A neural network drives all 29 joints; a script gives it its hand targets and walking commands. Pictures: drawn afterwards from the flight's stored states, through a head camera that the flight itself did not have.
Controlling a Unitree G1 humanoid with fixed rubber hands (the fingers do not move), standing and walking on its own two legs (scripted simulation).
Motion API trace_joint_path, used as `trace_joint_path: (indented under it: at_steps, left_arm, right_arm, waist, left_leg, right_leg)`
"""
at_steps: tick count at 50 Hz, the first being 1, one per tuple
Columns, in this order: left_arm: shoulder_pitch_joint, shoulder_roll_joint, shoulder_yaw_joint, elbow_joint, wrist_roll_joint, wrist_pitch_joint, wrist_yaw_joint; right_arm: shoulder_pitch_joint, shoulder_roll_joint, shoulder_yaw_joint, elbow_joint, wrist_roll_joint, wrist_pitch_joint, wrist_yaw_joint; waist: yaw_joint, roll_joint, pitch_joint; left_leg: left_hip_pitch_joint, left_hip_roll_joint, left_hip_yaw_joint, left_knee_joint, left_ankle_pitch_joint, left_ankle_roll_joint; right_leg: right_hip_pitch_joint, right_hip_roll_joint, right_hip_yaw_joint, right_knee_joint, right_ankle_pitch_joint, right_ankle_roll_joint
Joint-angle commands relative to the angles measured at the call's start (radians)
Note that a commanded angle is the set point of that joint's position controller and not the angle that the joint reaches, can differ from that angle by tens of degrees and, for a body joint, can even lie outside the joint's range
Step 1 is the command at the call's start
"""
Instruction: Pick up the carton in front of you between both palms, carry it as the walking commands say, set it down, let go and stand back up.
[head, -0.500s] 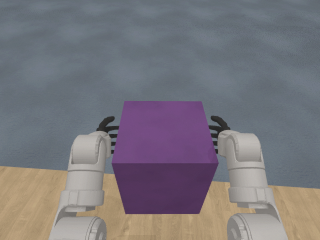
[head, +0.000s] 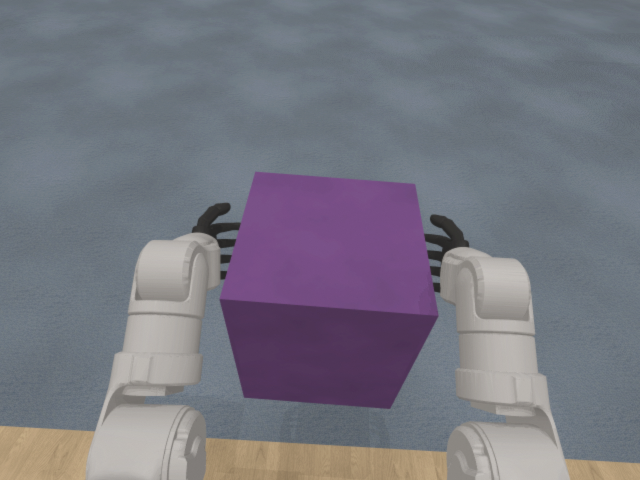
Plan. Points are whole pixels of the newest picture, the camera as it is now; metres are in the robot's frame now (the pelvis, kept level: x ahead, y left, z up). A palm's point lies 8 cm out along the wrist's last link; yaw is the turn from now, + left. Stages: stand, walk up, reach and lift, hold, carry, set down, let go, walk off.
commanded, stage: carry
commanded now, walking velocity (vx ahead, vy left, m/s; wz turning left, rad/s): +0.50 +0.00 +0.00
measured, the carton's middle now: (325, 295) +0.36 +0.00 +0.04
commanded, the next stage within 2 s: none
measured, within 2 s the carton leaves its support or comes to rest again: neither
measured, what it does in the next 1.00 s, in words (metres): goes down: right foot 0.04 m lower, then left foot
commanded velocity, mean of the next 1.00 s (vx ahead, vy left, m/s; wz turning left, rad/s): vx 0.50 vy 0.00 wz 0.00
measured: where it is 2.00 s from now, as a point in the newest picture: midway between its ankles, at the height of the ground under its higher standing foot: (319, 261)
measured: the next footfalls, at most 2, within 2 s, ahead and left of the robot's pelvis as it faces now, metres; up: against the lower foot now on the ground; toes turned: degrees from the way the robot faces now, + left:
right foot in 0.42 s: +0.42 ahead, -0.08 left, -0.04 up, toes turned -2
left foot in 0.92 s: +0.73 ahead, +0.08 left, -0.05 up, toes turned +4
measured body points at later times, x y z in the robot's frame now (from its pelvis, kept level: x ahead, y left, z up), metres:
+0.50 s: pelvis +0.30 -0.03 -0.05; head +0.30 -0.03 +0.40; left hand +0.66 +0.11 +0.06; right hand +0.66 -0.19 +0.05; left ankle +0.13 +0.06 -0.66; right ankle +0.38 -0.08 -0.77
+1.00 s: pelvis +0.58 +0.01 -0.06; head +0.60 +0.01 +0.39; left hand +0.95 +0.17 +0.05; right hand +0.95 -0.14 +0.06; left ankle +0.69 +0.07 -0.77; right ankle +0.42 -0.09 -0.70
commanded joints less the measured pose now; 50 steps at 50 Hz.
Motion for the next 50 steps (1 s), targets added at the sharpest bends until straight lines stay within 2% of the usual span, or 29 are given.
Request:
trace_joint_path:
  at_steps: [1,4,7,10,14,16,17,19,20,21,22,23,24,25,26,28,29,31,35,38,42,43,44,45,46,47,48,49,50]
  left_arm:
    - [-0.738,-1.154,-0.594,-0.164,-0.400,-0.010,-0.235]
    - [-0.727,-1.178,-0.595,-0.203,-0.378,-0.021,-0.213]
    - [-0.701,-1.162,-0.605,-0.246,-0.357,-0.029,-0.190]
    - [-0.689,-1.128,-0.625,-0.294,-0.345,-0.029,-0.176]
    - [-0.615,-1.078,-0.625,-0.261,-0.310,-0.015,-0.181]
    - [-0.581,-1.058,-0.613,-0.214,-0.287,-0.010,-0.193]
    - [-0.570,-1.052,-0.604,-0.188,-0.276,-0.009,-0.200]
    - [-0.532,-1.033,-0.577,-0.137,-0.249,-0.009,-0.211]
    - [-0.524,-1.026,-0.558,-0.111,-0.240,-0.011,-0.216]
    - [-0.506,-1.015,-0.536,-0.086,-0.231,-0.014,-0.223]
    - [-0.509,-0.998,-0.521,-0.062,-0.223,-0.019,-0.227]
    - [-0.494,-0.992,-0.496,-0.010,-0.211,-0.027,-0.228]
    - [-0.485,-1.039,-0.516,-0.026,-0.239,-0.038,-0.234]
    - [-0.552,-1.088,-0.546,-0.093,-0.285,-0.048,-0.244]
    - [-0.670,-1.128,-0.589,-0.169,-0.330,-0.057,-0.249]
    - [-0.765,-1.193,-0.645,-0.262,-0.411,-0.068,-0.252]
    - [-0.782,-1.208,-0.664,-0.293,-0.436,-0.072,-0.251]
    - [-0.767,-1.222,-0.684,-0.323,-0.463,-0.075,-0.254]
    - [-0.701,-1.197,-0.708,-0.350,-0.470,-0.079,-0.261]
    - [-0.675,-1.155,-0.720,-0.366,-0.467,-0.076,-0.263]
    - [-0.618,-1.088,-0.715,-0.331,-0.453,-0.055,-0.260]
    - [-0.600,-1.074,-0.707,-0.308,-0.444,-0.049,-0.259]
    - [-0.586,-1.063,-0.698,-0.283,-0.433,-0.044,-0.259]
    - [-0.578,-1.056,-0.689,-0.255,-0.424,-0.037,-0.260]
    - [-0.585,-1.050,-0.684,-0.228,-0.415,-0.032,-0.262]
    - [-0.595,-1.052,-0.677,-0.208,-0.408,-0.026,-0.265]
    - [-0.589,-1.080,-0.662,-0.165,-0.402,-0.015,-0.264]
    - [-0.582,-1.071,-0.646,-0.153,-0.391,-0.012,-0.263]
    - [-0.612,-1.103,-0.644,-0.153,-0.393,-0.014,-0.262]
  right_arm:
    - [-0.829,1.075,0.649,-0.161,0.489,-0.030,0.236]
    - [-0.862,1.127,0.671,-0.211,0.540,-0.039,0.244]
    - [-0.845,1.127,0.681,-0.242,0.555,-0.045,0.244]
    - [-0.819,1.104,0.696,-0.270,0.557,-0.046,0.242]
    - [-0.716,1.071,0.692,-0.208,0.527,-0.039,0.246]
    - [-0.676,1.061,0.687,-0.150,0.511,-0.042,0.254]
    - [-0.666,1.060,0.686,-0.121,0.505,-0.045,0.259]
    - [-0.663,1.073,0.684,-0.069,0.501,-0.052,0.270]
    - [-0.666,1.080,0.681,-0.043,0.503,-0.057,0.274]
    - [-0.678,1.078,0.673,-0.020,0.503,-0.063,0.277]
    - [-0.699,1.106,0.670,-0.003,0.504,-0.062,0.280]
    - [-0.701,1.120,0.644,0.032,0.496,-0.056,0.275]
    - [-0.708,1.117,0.647,0.005,0.491,-0.063,0.269]
    - [-0.745,1.126,0.645,-0.022,0.492,-0.076,0.262]
    - [-0.774,1.156,0.645,-0.062,0.492,-0.083,0.253]
    - [-0.791,1.167,0.654,-0.134,0.493,-0.090,0.230]
    - [-0.773,1.168,0.660,-0.158,0.490,-0.095,0.219]
    - [-0.730,1.157,0.665,-0.192,0.472,-0.102,0.198]
    - [-0.663,1.099,0.683,-0.239,0.424,-0.110,0.170]
    - [-0.650,1.045,0.696,-0.271,0.403,-0.107,0.163]
    - [-0.615,0.974,0.694,-0.261,0.381,-0.077,0.166]
    - [-0.601,0.960,0.688,-0.244,0.377,-0.067,0.171]
    - [-0.589,0.946,0.680,-0.222,0.373,-0.057,0.177]
    - [-0.575,0.937,0.670,-0.192,0.370,-0.051,0.184]
    - [-0.562,0.929,0.657,-0.163,0.366,-0.046,0.193]
    - [-0.554,0.910,0.638,-0.143,0.361,-0.041,0.201]
    - [-0.555,0.895,0.613,-0.089,0.352,-0.038,0.203]
    - [-0.523,0.937,0.624,-0.065,0.372,-0.039,0.210]
    - [-0.571,0.972,0.631,-0.091,0.393,-0.046,0.219]
  waist:
    - [-0.023,0.035,-0.415]
    - [-0.034,0.087,-0.433]
    - [-0.057,0.092,-0.458]
    - [-0.076,0.099,-0.460]
    - [-0.122,0.091,-0.421]
    - [-0.136,0.095,-0.389]
    - [-0.135,0.100,-0.371]
    - [-0.082,0.103,-0.362]
    - [-0.037,0.075,-0.381]
    - [0.016,0.020,-0.412]
    - [0.014,-0.182,-0.506]
    - [0.070,-0.282,-0.609]
    - [0.086,-0.185,-0.611]
    - [0.050,-0.065,-0.495]
    - [0.045,-0.073,-0.467]
    - [0.025,-0.043,-0.427]
    - [0.026,-0.044,-0.433]
    - [0.034,-0.080,-0.459]
    - [0.064,-0.091,-0.471]
    - [0.080,-0.097,-0.440]
    - [0.100,-0.104,-0.389]
    - [0.095,-0.114,-0.382]
    - [0.068,-0.131,-0.393]
    - [0.018,-0.128,-0.426]
    - [-0.039,-0.094,-0.474]
    - [-0.047,0.041,-0.543]
    - [-0.064,0.259,-0.647]
    - [-0.065,0.226,-0.644]
    - [-0.060,0.180,-0.563]
  left_leg:
    - [0.455,0.319,-0.469,-0.228,0.069,0.104]
    - [0.475,0.296,-0.395,-0.226,0.225,0.089]
    - [0.582,0.279,-0.329,-0.182,0.473,0.066]
    - [0.658,0.237,-0.268,-0.143,0.601,0.040]
    - [0.733,0.175,-0.220,-0.074,0.605,0.026]
    - [0.717,0.160,-0.208,-0.022,0.528,0.024]
    - [0.690,0.160,-0.203,0.001,0.481,0.024]
    - [0.578,0.145,-0.153,0.111,0.488,-0.002]
    - [0.471,0.127,-0.103,0.229,0.455,-0.028]
    - [0.269,0.106,-0.074,0.390,0.229,-0.052]
    - [-0.067,0.054,-0.070,0.625,-0.445,-0.094]
    - [-0.345,-0.024,-0.111,0.881,-0.626,-0.127]
    - [-0.394,0.028,-0.136,0.893,-0.540,-0.097]
    - [-0.348,0.056,-0.131,0.777,-0.450,-0.092]
    - [-0.332,0.066,-0.129,0.748,-0.415,-0.089]
    - [-0.253,0.103,-0.129,0.659,-0.369,-0.101]
    - [-0.239,0.106,-0.113,0.630,-0.349,-0.109]
    - [-0.301,0.118,-0.098,0.593,-0.305,-0.119]
    - [-0.429,0.125,-0.072,0.506,-0.185,-0.130]
    - [-0.393,0.109,-0.047,0.326,-0.067,-0.115]
    - [-0.255,0.046,0.017,0.009,0.073,-0.087]
    - [-0.167,0.028,0.036,-0.071,0.106,-0.073]
    - [-0.043,0.009,0.049,-0.138,0.128,-0.057]
    - [0.142,0.000,0.074,-0.222,0.189,-0.045]
    - [0.366,0.039,0.053,-0.234,0.247,-0.041]
    - [0.651,0.268,-0.188,-0.087,0.573,-0.004]
    - [0.965,0.500,-0.568,-0.082,0.553,0.193]
    - [0.926,0.455,-0.647,-0.172,0.243,0.191]
    - [0.840,0.408,-0.586,-0.216,0.113,0.149]
  right_leg:
    - [-0.235,-0.079,0.042,-0.108,0.068,0.012]
    - [-0.250,-0.089,0.014,-0.210,0.155,0.031]
    - [-0.326,-0.097,0.002,-0.292,0.298,0.032]
    - [-0.341,-0.083,-0.012,-0.411,0.430,0.021]
    - [-0.321,-0.028,-0.075,-0.648,0.589,0.003]
    - [-0.260,-0.008,-0.091,-0.774,0.677,-0.012]
    - [-0.212,-0.006,-0.094,-0.826,0.713,-0.023]
    - [0.006,-0.003,-0.105,-0.935,0.769,-0.055]
    - [0.204,-0.010,-0.124,-0.980,0.816,-0.060]
    - [0.441,-0.095,-0.050,-0.895,0.928,-0.052]
    - [0.791,-0.373,0.228,-0.622,1.384,-0.160]
    - [0.990,-0.506,0.544,-0.684,1.072,-0.343]
    - [0.899,-0.455,0.597,-0.772,0.593,-0.335]
    - [0.702,-0.338,0.481,-0.855,0.423,-0.231]
    - [0.619,-0.358,0.469,-0.876,0.424,-0.236]
    - [0.450,-0.312,0.385,-0.916,0.372,-0.204]
    - [0.426,-0.294,0.349,-0.917,0.387,-0.201]
    - [0.490,-0.285,0.309,-0.881,0.550,-0.214]
    - [0.630,-0.264,0.260,-0.827,0.792,-0.192]
    - [0.637,-0.229,0.196,-0.809,0.907,-0.170]
    - [0.650,-0.186,0.109,-0.777,1.014,-0.140]
    - [0.625,-0.182,0.084,-0.766,1.053,-0.124]
    - [0.596,-0.182,0.064,-0.726,1.122,-0.101]
    - [0.544,-0.169,0.019,-0.627,1.143,-0.068]
    - [0.426,-0.149,-0.032,-0.480,1.027,-0.035]
    - [0.177,-0.116,-0.036,-0.310,0.534,0.005]
    - [-0.185,0.020,-0.009,-0.017,-0.063,0.060]
    - [-0.272,0.002,0.043,0.058,-0.064,0.032]
    - [-0.312,-0.032,0.045,0.030,-0.016,0.021]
